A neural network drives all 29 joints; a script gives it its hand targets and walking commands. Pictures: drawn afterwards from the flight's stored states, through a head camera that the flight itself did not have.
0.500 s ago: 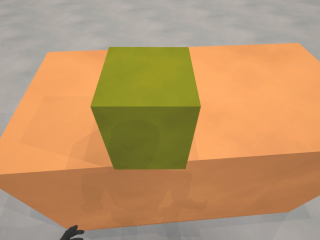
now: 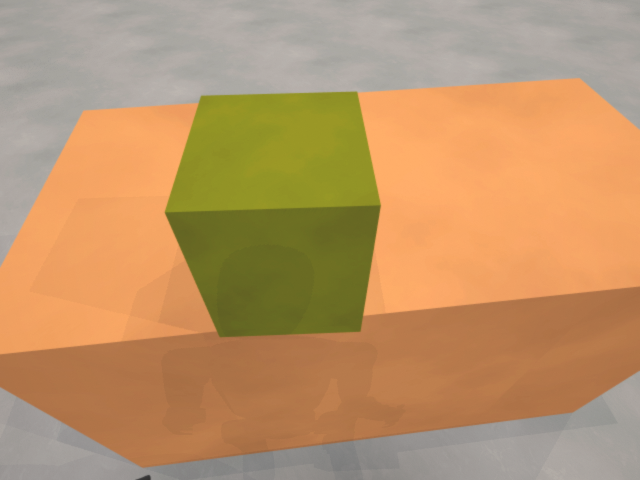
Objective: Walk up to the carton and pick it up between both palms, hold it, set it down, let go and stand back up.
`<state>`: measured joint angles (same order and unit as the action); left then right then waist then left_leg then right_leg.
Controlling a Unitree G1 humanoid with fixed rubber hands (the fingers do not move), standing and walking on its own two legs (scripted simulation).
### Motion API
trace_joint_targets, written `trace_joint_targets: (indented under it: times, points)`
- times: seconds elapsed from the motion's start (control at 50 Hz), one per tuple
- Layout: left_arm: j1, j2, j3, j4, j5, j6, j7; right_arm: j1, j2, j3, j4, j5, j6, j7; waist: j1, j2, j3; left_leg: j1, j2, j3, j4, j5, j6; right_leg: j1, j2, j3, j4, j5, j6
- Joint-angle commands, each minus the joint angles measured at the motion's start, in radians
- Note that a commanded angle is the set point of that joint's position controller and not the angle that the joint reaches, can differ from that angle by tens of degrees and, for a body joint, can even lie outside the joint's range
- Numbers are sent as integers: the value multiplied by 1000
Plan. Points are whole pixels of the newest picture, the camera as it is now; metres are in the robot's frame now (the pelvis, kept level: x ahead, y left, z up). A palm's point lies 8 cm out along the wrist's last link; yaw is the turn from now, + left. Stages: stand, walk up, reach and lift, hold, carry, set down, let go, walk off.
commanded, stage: walk up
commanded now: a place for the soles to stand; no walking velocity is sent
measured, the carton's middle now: (285, 220) +0.42 +0.05 +0.10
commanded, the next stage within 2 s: reach and lift in 0.12 s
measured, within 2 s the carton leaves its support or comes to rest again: neither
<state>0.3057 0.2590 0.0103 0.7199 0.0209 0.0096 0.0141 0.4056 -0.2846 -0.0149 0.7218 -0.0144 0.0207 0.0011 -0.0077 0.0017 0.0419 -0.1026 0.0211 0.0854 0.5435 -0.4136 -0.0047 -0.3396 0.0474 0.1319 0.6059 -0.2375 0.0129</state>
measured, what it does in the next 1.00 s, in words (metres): stands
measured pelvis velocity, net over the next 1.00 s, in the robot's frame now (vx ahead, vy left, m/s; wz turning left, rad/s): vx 0.00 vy -0.01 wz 0.09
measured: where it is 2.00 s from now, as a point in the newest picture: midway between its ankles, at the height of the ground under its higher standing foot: outside the picture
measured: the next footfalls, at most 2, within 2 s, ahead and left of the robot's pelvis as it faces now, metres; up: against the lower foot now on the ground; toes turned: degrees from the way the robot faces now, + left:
none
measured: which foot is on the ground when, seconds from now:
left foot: down 0.00-1.00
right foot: down 0.00-1.00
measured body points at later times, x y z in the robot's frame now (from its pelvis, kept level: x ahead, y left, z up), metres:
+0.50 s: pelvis -0.02 -0.02 +0.00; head +0.00 +0.00 +0.45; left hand +0.15 +0.24 -0.08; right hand +0.16 -0.26 -0.09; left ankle -0.08 +0.11 -0.73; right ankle +0.05 -0.12 -0.73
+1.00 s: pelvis +0.00 -0.01 +0.02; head -0.01 -0.01 +0.47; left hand +0.15 +0.26 -0.03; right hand +0.17 -0.21 -0.04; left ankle -0.08 +0.11 -0.73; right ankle +0.05 -0.13 -0.73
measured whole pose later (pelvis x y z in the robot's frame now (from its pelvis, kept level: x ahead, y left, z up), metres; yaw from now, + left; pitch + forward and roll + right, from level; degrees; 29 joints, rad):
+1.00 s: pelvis +0.00 -0.01 +0.02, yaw +5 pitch -6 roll -1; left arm 0.26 0.29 0.05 0.26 -0.05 0.24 -0.05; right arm 0.41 -0.12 0.00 0.27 0.03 0.01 -0.08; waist 0.01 0.01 0.09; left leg 0.06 0.06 0.05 0.36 -0.31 -0.03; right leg -0.11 0.01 -0.02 0.36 -0.14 0.00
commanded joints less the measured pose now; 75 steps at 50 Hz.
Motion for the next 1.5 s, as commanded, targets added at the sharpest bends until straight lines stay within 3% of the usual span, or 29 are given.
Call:
trace_joint_targets:
  times: [0.0,0.1,0.12,0.14,0.16,0.18,0.22,0.24,0.26,0.28,0.32,0.34,0.36,0.4,0.46,0.54,0.6,0.62,0.64,0.66,0.72,0.82,0.86,0.96,1.12,1.34,1.4,1.48]
  points:
    - [9,134,41,-84,0,-22,8,36,-146,-42,-70,0,-12,-6,1,1,7,-112,87,-79,-107,121,62,70,-63,62,-42,182,-57]
    - [15,148,43,-92,0,-19,10,49,-144,-39,-69,-2,-5,-7,-5,-24,9,-102,70,-66,-72,110,51,47,-80,111,-65,159,-71]
    - [-529,188,19,-170,-64,191,21,-595,-86,-147,-15,-122,-143,48,39,61,42,-485,53,-23,32,18,-5,-44,-76,-155,93,-108,-111]
    - [-445,141,23,-174,-37,285,49,-442,-151,-171,11,-134,-152,88,-6,40,98,-528,71,-23,8,-110,13,-14,-58,-157,114,-137,-107]
    - [-402,136,20,-186,-30,344,34,-382,-144,-182,21,-121,-149,91,-5,-32,33,-474,78,-11,68,-10,-8,20,-74,-171,114,-62,-107]
    - [-376,137,31,-237,-22,382,11,-341,-143,-185,4,-107,-148,80,1,-37,-48,-410,71,9,101,104,-19,67,-75,-167,108,38,-97]
    - [-304,135,56,-348,15,426,-18,-286,-152,-178,16,-58,-155,56,1,8,-211,-302,65,20,148,355,-50,178,-55,-189,127,265,-85]
    - [-265,136,75,-387,39,434,-32,-259,-150,-181,18,-29,-162,43,1,-19,-263,-217,49,29,167,385,-55,207,-42,-186,96,336,-76]
    - [-205,131,76,-399,56,441,-36,-225,-144,-165,27,-7,-164,34,-3,13,-255,-176,52,10,164,481,-66,212,-34,-199,95,403,-76]
    - [-157,121,82,-408,66,440,-37,-205,-138,-151,45,11,-169,27,3,22,-263,-154,47,3,158,540,-71,257,-30,-194,78,452,-75]
    - [-121,116,93,-415,80,423,-41,-186,-128,-111,41,33,-171,15,-4,9,-231,-140,23,5,100,528,-61,333,-31,-175,14,504,-70]
    - [-162,128,110,-417,93,410,-46,-206,-106,-98,12,37,-160,6,-13,-67,-202,-141,-14,30,54,283,-36,327,-47,-125,-51,362,-48]
    - [-166,143,93,-394,81,404,-36,-209,-67,-79,-24,17,-147,-8,-10,-72,-111,-205,-12,23,3,199,-19,338,-57,-112,-64,327,-36]
    - [-185,143,90,-414,62,390,-24,-208,-26,-59,-46,5,-129,-20,-5,-36,-68,-290,-13,27,-64,167,-4,459,-64,-77,-91,296,-30]
    - [-249,154,89,-440,42,360,-23,-235,21,-56,-101,-4,-114,-29,-14,13,-33,-310,-2,29,-136,97,16,486,-64,-83,-134,184,-30]
    - [-299,146,79,-473,16,305,-24,-256,37,-58,-211,-12,-101,-42,-16,113,-14,-483,70,32,-226,-19,90,645,-12,-142,-104,134,-24]
    - [-285,140,71,-484,0,276,-35,-246,35,-69,-276,-19,-95,-51,-24,115,-15,-564,85,38,-266,-35,107,735,5,-157,-89,161,-21]
    - [-270,139,69,-482,-6,269,-38,-231,40,-70,-295,-21,-93,-54,-26,100,-8,-559,81,41,-275,-23,104,738,6,-158,-95,169,-19]
    - [-237,139,88,-529,0,257,-39,-175,56,-54,-360,-4,-100,-58,-6,53,-32,-544,80,39,-297,-11,103,753,0,-120,-92,186,6]
    - [-217,145,87,-526,-7,254,-41,-161,64,-53,-372,-1,-99,-62,-8,18,-17,-493,65,47,-299,31,92,717,-9,-117,-119,174,8]
    - [-178,155,80,-525,-38,249,-48,-118,89,-43,-437,1,-82,-68,-3,-22,22,-380,38,47,-304,74,70,628,-19,-120,-189,144,10]
    - [-148,157,87,-523,-46,232,-63,-76,103,-22,-520,11,-49,-78,12,16,76,-374,42,47,-350,70,63,647,-11,-129,-213,159,9]
    - [-149,167,101,-564,-48,219,-64,-62,107,-9,-568,26,-46,-82,25,27,51,-355,38,50,-346,106,55,648,-16,-126,-219,173,7]
    - [-138,177,102,-635,-79,176,-60,-20,137,13,-645,50,-56,-86,19,22,13,-227,15,44,-313,207,29,563,-41,-117,-263,209,-3]
    - [-79,186,99,-751,-122,104,-53,18,154,17,-714,93,-104,-100,22,82,-70,-142,-3,19,-276,390,-12,545,-44,-114,-267,325,-31]
    - [-23,146,68,-884,-180,111,-51,-6,115,-9,-844,136,-96,-107,27,68,-68,-76,0,-24,-243,648,-62,521,-9,-129,-306,352,-64]
    - [-37,135,56,-927,-195,120,-48,-20,107,-18,-882,148,-72,-107,23,76,-57,-72,6,-37,-243,673,-70,514,-3,-129,-319,321,-72]
    - [-92,135,54,-964,-209,135,-39,-66,105,-20,-939,166,-21,-107,28,90,-52,-111,8,-46,-258,606,-63,525,-9,-121,-323,275,-76]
